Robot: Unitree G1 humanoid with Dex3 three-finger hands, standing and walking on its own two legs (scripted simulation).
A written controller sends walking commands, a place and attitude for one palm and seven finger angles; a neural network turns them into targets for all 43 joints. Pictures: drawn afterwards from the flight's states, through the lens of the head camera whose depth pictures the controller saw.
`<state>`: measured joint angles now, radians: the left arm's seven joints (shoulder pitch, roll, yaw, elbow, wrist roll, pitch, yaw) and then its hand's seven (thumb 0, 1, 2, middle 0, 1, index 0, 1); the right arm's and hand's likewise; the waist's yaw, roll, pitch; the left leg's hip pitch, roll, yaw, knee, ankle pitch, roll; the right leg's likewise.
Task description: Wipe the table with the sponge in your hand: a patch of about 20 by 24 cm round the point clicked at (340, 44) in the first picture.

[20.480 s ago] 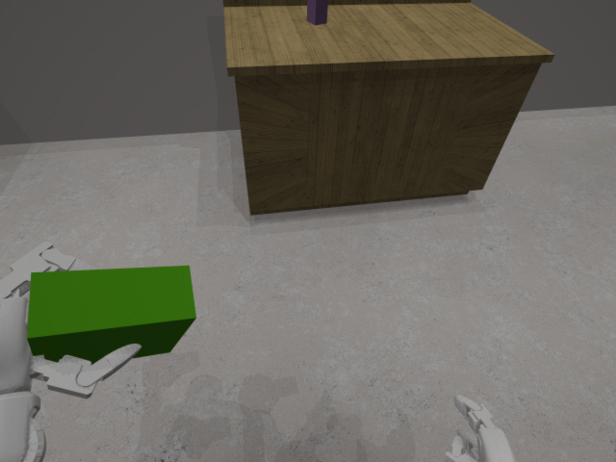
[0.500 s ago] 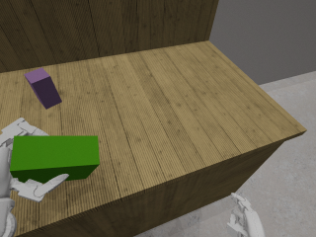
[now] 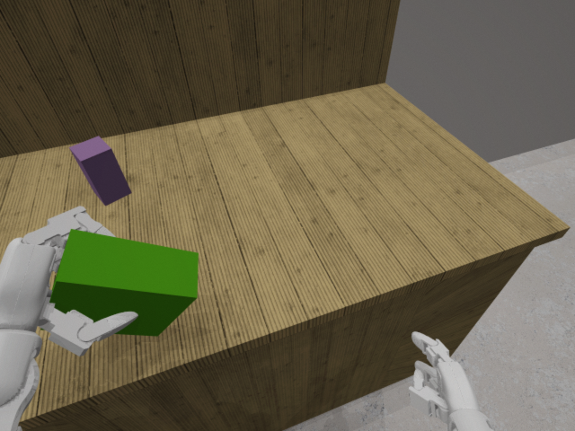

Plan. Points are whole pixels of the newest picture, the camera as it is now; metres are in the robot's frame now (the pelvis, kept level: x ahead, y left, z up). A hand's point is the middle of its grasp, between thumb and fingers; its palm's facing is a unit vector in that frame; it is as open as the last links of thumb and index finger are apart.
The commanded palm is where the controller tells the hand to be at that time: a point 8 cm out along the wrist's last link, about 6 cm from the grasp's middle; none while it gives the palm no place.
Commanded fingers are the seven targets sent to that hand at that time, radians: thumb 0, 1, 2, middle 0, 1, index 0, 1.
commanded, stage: turn the palm down, sponge in hand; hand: left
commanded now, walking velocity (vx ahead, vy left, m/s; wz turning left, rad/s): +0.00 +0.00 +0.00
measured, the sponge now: (141, 293) +0.23 +0.20 +0.13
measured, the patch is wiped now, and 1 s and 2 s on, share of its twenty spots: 0.00 0.00 0.00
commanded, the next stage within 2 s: move the sponge above the wiping area in 1.92 s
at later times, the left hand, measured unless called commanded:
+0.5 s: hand (93, 276) +0.22 +0.23 +0.18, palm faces +0.31 -0.51 -0.80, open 9.8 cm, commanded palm +0.18 +0.26 +0.21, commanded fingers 0.00 0.10 1.30 -1.20 -1.60 -1.20 -1.60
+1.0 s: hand (62, 272) +0.23 +0.27 +0.18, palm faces +0.25 -0.27 -0.93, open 9.8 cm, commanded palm +0.19 +0.26 +0.23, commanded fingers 0.00 0.10 1.30 -1.20 -1.60 -1.20 -1.60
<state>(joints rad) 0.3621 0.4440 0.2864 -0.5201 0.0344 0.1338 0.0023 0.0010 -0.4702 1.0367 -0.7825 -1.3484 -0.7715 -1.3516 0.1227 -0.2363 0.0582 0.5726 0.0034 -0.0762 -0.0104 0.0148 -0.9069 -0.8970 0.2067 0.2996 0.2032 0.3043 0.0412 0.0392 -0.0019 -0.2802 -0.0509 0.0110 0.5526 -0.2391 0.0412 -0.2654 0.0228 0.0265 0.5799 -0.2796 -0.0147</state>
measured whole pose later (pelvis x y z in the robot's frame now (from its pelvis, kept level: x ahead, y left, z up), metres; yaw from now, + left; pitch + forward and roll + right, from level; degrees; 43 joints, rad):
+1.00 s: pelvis +0.00 -0.03 +0.00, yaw +1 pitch -3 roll +0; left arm 0.19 0.63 0.16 -0.41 0.52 0.40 -0.04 0.00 -0.47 1.04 -0.78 -1.35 -0.77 -1.35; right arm 0.07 -0.26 0.07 0.58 0.05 0.01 -0.12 0.01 -0.91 -0.90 0.20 0.30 0.20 0.30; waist 0.11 0.10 -0.02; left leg -0.27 -0.02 -0.02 0.57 -0.25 0.01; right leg -0.24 0.05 0.00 0.58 -0.29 -0.05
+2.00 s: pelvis -0.01 -0.02 +0.01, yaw +0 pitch -5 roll +1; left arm 0.05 0.59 -0.02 -0.30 0.85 0.44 -0.12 0.01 -0.47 1.04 -0.78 -1.35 -0.77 -1.35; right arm -0.02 -0.26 0.08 0.67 0.04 0.02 -0.08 0.01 -0.91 -0.90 0.20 0.30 0.20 0.31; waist 0.15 0.13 0.02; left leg -0.18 -0.03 -0.01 0.44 -0.17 0.01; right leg -0.17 0.04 0.01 0.48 -0.22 -0.05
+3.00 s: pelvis +0.00 -0.01 +0.01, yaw +1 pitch -5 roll +0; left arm 0.10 0.58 0.01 -0.21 0.87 0.33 -0.07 0.01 -0.46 1.04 -0.77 -1.36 -0.76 -1.36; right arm 0.00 -0.25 0.06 0.69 0.03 0.01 -0.08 0.01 -0.91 -0.90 0.20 0.30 0.20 0.30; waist 0.15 0.11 0.03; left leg -0.16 -0.04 -0.02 0.43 -0.17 0.03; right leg -0.14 0.04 0.01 0.43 -0.21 -0.04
